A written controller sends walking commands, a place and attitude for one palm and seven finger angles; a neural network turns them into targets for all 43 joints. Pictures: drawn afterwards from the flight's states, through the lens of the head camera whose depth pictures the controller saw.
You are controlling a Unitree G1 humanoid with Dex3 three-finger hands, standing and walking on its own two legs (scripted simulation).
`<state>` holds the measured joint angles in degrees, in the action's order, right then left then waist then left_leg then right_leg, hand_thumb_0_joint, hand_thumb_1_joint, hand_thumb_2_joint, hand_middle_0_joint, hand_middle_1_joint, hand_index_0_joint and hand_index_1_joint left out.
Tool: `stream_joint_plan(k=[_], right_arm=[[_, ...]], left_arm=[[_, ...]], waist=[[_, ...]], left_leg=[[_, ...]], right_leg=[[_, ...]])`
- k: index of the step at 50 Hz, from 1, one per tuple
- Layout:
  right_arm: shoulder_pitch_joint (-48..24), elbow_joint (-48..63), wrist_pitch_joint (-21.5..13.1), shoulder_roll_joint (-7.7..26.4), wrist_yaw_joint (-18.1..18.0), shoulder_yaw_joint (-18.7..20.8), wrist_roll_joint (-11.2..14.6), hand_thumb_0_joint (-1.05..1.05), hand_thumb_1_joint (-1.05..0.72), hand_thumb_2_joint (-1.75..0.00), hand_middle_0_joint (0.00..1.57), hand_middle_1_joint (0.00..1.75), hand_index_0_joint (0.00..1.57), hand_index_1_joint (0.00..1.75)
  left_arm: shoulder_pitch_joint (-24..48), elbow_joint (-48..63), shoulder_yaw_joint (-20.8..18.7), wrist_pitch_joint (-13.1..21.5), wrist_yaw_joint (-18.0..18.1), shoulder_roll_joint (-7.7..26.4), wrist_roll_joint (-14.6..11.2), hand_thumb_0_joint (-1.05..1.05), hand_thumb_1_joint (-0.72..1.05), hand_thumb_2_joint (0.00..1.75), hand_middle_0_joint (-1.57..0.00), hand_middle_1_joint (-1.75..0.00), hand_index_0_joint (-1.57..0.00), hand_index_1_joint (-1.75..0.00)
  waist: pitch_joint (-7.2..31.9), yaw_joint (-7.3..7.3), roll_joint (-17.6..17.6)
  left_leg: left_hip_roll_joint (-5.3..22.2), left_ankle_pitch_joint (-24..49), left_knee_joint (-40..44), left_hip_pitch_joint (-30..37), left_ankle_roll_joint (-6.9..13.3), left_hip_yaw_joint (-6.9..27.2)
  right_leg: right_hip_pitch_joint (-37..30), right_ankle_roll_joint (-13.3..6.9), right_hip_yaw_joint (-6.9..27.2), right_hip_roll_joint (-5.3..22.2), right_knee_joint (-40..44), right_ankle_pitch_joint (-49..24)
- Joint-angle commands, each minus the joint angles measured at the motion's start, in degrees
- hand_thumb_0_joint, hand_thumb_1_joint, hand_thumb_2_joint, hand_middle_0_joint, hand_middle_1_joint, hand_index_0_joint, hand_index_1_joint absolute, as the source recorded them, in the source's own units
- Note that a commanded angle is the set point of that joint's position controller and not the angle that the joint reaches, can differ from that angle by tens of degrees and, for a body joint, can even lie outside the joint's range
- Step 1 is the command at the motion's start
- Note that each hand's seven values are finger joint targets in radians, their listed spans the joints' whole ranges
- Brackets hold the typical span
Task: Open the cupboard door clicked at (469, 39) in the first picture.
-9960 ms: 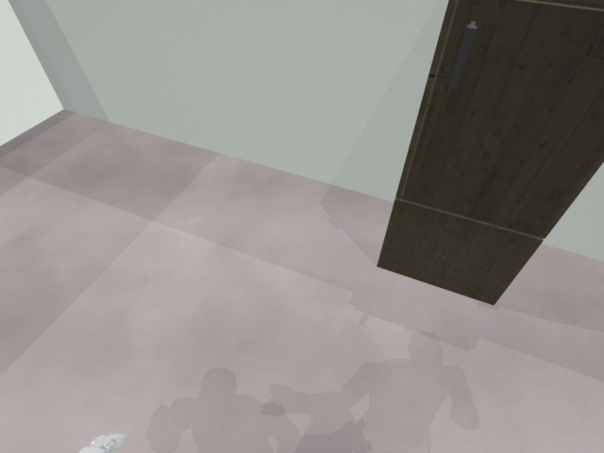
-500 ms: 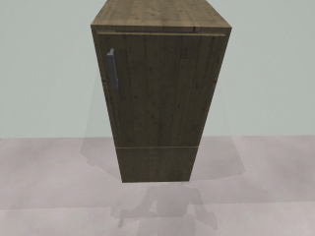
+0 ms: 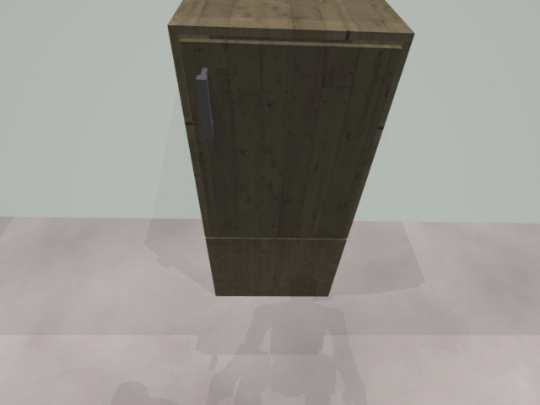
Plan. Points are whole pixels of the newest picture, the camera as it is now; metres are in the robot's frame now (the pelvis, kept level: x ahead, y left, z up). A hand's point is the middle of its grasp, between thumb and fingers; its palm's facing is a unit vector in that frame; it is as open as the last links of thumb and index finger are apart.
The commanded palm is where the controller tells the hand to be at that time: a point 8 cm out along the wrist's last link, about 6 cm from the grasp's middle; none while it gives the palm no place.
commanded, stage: shuffle to correct the standing spot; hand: left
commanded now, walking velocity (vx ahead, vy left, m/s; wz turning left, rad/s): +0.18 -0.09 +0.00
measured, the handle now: (206, 104) +0.64 +0.17 +0.13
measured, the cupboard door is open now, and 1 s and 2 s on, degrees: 0 0 0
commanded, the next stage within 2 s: come to a stop and stand still in 0.62 s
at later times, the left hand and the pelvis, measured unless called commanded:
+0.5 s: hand out of the picture +0.05 +0.15 -0.17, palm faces +0.06 -0.99 -0.14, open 7.4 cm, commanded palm none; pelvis +0.05 -0.01 +0.00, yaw +0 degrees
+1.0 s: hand out of the picture +0.15 +0.10 -0.19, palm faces +0.08 -0.99 -0.14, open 7.3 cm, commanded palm none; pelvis +0.15 -0.06 -0.01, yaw +0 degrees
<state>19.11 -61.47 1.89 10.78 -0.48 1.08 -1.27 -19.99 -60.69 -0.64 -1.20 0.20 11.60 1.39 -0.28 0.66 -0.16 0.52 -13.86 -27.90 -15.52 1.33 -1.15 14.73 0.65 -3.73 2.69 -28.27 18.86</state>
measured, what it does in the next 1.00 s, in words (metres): walks ahead: right foot, then left foot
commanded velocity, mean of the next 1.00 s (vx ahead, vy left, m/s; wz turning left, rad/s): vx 0.06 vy -0.04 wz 0.00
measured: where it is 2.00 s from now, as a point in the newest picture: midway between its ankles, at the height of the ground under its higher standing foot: outside the picture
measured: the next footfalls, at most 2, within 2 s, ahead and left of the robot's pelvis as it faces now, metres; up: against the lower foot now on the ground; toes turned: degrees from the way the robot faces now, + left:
right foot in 0.64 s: +0.13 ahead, -0.15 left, +0.00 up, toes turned -6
left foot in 0.94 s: +0.24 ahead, +0.03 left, +0.00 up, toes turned +7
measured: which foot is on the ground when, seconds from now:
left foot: down 0.00-0.66, up 0.68-0.92, down 0.94-1.00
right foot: down 0.00-0.30, up 0.32-0.62, down 0.64-1.00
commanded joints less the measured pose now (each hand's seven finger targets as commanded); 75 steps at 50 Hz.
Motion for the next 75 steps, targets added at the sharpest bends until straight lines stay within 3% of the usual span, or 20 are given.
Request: stream_joint_plan(k=[1,4,7,13,14,15,17,22,30,31,33,36,39,43,50,57,60,63,70,75], right_arm=[[-1.2,2.9,-1.5,9.5,-1.0,2.5,0.1,0.0,-0.9,-0.9,0.2,0.3,0.2,0.3],[-1.2,2.9,-1.5,6.9,-1.1,2.5,0.1,0.0,-0.9,-0.9,0.2,0.3,0.2,0.3],[-2.3,4.3,-1.4,1.3,-0.4,1.7,0.3,0.0,-0.9,-0.9,0.2,0.3,0.2,0.3],[7.9,1.1,-2.6,-1.6,0.0,1.8,0.4,0.0,-0.9,-0.9,0.2,0.3,0.2,0.3],[11.6,-0.1,-3.0,0.3,-0.7,2.1,0.2,0.0,-0.9,-0.9,0.2,0.3,0.2,0.3],[14.6,-0.4,-3.4,5.2,-1.3,3.4,-0.5,0.0,-0.9,-0.9,0.2,0.3,0.2,0.3],[11.6,1.0,-3.9,9.0,-2.1,4.4,-0.3,0.0,-0.9,-0.9,0.2,0.3,0.2,0.3],[3.1,2.6,-5.4,4.4,-2.0,2.8,-0.2,0.0,-0.9,-0.9,0.2,0.3,0.2,0.3],[4.6,1.1,-3.9,5.6,-1.6,4.2,-0.8,0.0,-0.9,-0.9,0.2,0.3,0.2,0.3],[4.5,1.0,-3.8,4.5,-1.4,4.0,-0.6,0.0,-0.9,-0.9,0.2,0.3,0.2,0.3],[1.8,3.9,-3.5,-0.7,-0.7,2.3,0.1,0.0,-0.9,-0.9,0.2,0.3,0.2,0.3],[-0.4,3.5,-2.9,1.3,0.0,3.0,-0.4,0.0,-0.9,-0.9,0.2,0.3,0.2,0.3],[1.6,2.2,-2.2,-1.5,0.2,2.1,-0.3,0.0,-0.9,-0.9,0.2,0.3,0.2,0.3],[1.2,1.5,-2.1,-2.9,-0.6,0.7,0.7,0.0,-0.9,-0.9,0.2,0.3,0.2,0.3],[-2.9,4.1,-1.4,5.4,-1.8,2.7,0.5,0.0,-0.9,-0.9,0.2,0.3,0.2,0.3],[-8.3,7.0,-0.9,7.4,-1.8,3.8,0.3,0.0,-0.9,-0.9,0.2,0.3,0.2,0.3],[-10.2,7.7,-0.5,7.0,-1.5,4.1,0.6,0.0,-0.9,-0.9,0.2,0.3,0.2,0.3],[-10.8,8.1,0.7,1.9,-0.5,3.3,0.5,0.0,-0.9,-0.9,0.2,0.3,0.2,0.3],[-7.8,5.2,0.0,0.4,-0.4,2.4,0.7,0.0,-0.9,-0.9,0.2,0.3,0.2,0.3],[-8.1,3.6,-1.9,4.7,-1.0,1.7,0.1,0.0,-0.9,-0.9,0.2,0.3,0.2,0.3]], left_arm=[[-5.4,1.1,-1.0,0.8,0.0,1.8,0.3,0.0,0.9,0.9,-0.2,-0.3,-0.2,-0.3],[-8.4,0.3,-1.6,1.2,0.3,2.2,0.4,0.0,0.9,0.9,-0.2,-0.3,-0.2,-0.3],[-11.6,-0.6,-3.1,2.3,1.7,6.3,-0.2,0.0,0.9,0.9,-0.2,-0.3,-0.2,-0.3],[-2.3,1.4,-2.5,2.1,1.5,2.6,0.3,0.0,0.9,0.9,-0.2,-0.3,-0.2,-0.3],[-2.3,1.7,-2.2,1.6,1.2,0.7,0.2,0.0,0.9,0.9,-0.2,-0.3,-0.2,-0.3],[-2.9,3.0,-1.8,1.4,0.7,-2.4,-0.1,0.0,0.9,0.9,-0.2,-0.3,-0.2,-0.3],[0.4,5.9,-2.6,1.3,-0.3,-0.4,0.8,0.0,0.9,0.9,-0.2,-0.3,-0.2,-0.3],[-3.4,3.1,-2.7,1.1,-1.2,-3.2,0.7,0.0,0.9,0.9,-0.2,-0.3,-0.2,-0.3],[-1.2,4.4,-3.2,1.8,-1.2,-2.1,0.3,0.0,0.9,0.9,-0.2,-0.3,-0.2,-0.3],[-5.5,2.9,-3.6,2.2,-0.8,-0.2,0.4,0.0,0.9,0.9,-0.2,-0.3,-0.2,-0.3],[-12.1,1.1,-4.8,3.0,0.6,8.3,0.2,0.0,0.9,0.9,-0.2,-0.3,-0.2,-0.3],[-4.2,2.1,-4.1,3.4,1.2,4.4,-0.2,0.0,0.9,0.9,-0.2,-0.3,-0.2,-0.3],[1.9,3.8,-2.6,4.0,1.8,1.1,0.1,0.0,0.9,0.9,-0.2,-0.3,-0.2,-0.3],[1.0,3.1,-2.5,3.4,2.2,2.9,0.2,0.0,0.9,0.9,-0.2,-0.3,-0.2,-0.3],[-0.9,3.6,-2.1,0.5,3.0,0.7,-0.3,0.0,0.9,0.9,-0.2,-0.3,-0.2,-0.3],[-2.0,3.9,-2.1,-0.4,2.4,0.7,-0.1,0.0,0.9,0.9,-0.2,-0.3,-0.2,-0.3],[-3.2,4.5,-2.2,-0.1,2.3,1.1,0.4,0.0,0.9,0.9,-0.2,-0.3,-0.2,-0.3],[2.4,6.4,-2.6,0.8,2.4,6.0,0.5,0.0,0.9,0.9,-0.2,-0.3,-0.2,-0.3],[4.0,6.4,-2.8,1.2,2.2,6.4,0.4,0.0,0.9,0.9,-0.2,-0.3,-0.2,-0.3],[2.7,4.8,-1.9,1.1,1.7,2.6,-0.5,0.0,0.9,0.9,-0.2,-0.3,-0.2,-0.3]], waist=[[-5.0,-1.56,-6.7],[-6.4,-2.42,-1.4],[-7.5,-2.92,15.3],[-6.5,4.06,4.9],[-7.4,4.79,-2.1],[-8.6,5.44,-16.3],[-11.8,3.17,-7.9],[-7.2,-1.0,-5.2],[-3.4,-0.83,-4.2],[-1.0,-2.7,0.9],[1.9,-5.6,20.0],[-2.4,-1.98,11.8],[-4.3,1.3,4.3],[-1.0,-0.22,3.8],[0.3,-1.31,-9.3],[4.8,-1.54,-6.1],[4.4,-2.27,0.7],[0.0,-0.81,15.2],[-0.7,-0.56,7.1],[1.1,-2.85,-3.9]], left_leg=[[8.8,-27.8,16.2,-8.8,2.9,12.7],[5.4,-25.5,9.1,-11.3,1.9,8.5],[0.0,-12.4,-16.2,-16.0,0.2,-1.9],[1.2,-6.2,-4.0,10.5,-0.8,-5.6],[4.3,-12.7,2.7,12.2,-0.3,0.4],[16.5,-28.0,15.8,11.7,3.5,19.8],[25.8,-31.5,24.3,4.4,10.0,29.5],[16.7,-10.3,20.3,-1.3,7.3,9.5],[14.4,-7.7,8.9,-3.0,5.1,3.7],[11.0,-9.5,1.3,-6.8,3.0,1.0],[1.5,-22.9,-24.4,-22.6,-0.7,-7.2],[5.9,-12.5,-37.5,-21.7,-0.4,-1.8],[6.3,-6.8,-29.0,-13.7,-2.0,-1.9],[3.4,-3.1,-9.5,-3.6,-3.6,-4.0],[13.6,38.9,3.5,5.7,4.2,5.1],[16.8,37.3,4.4,8.6,9.4,7.0],[12.2,22.1,-0.5,3.8,4.9,3.9],[1.3,-8.0,-11.6,-2.4,-1.6,-2.5],[1.5,-8.2,-7.9,-1.9,-2.5,-1.6],[10.2,8.2,7.6,0.8,1.0,6.4]], right_leg=[[-3.8,-0.4,-1.7,-1.6,-1.3,2.3],[-5.0,-1.7,3.1,1.0,4.8,8.2],[-3.4,-8.9,24.4,15.2,21.1,25.5],[18.3,-6.4,7.7,7.0,9.3,18.7],[21.2,-4.8,5.1,3.4,0.6,16.8],[27.1,-1.8,-0.7,-2.0,-14.4,13.3],[28.2,-1.6,3.8,2.6,-29.5,5.4],[17.9,0.1,2.4,4.1,-26.8,-4.6],[-2.5,0.4,-3.9,-0.2,0.5,-6.3],[-10.8,-0.6,-1.5,0.5,4.3,-6.1],[-20.0,-9.2,23.1,19.1,15.1,1.8],[-8.4,-10.8,18.9,15.8,18.1,7.2],[-1.1,-9.4,7.0,13.0,15.3,-16.4],[-4.0,-9.7,4.8,12.3,8.2,-37.5],[-0.9,-0.3,-0.4,2.4,-3.5,-9.3],[0.9,-0.1,0.9,0.4,-11.7,5.5],[-3.2,-0.3,3.7,1.6,2.0,-9.3],[1.8,-8.7,15.9,15.0,10.9,-16.3],[-2.6,-9.6,10.0,11.2,5.9,-23.1],[-5.2,-0.6,4.3,2.7,4.5,-7.9]])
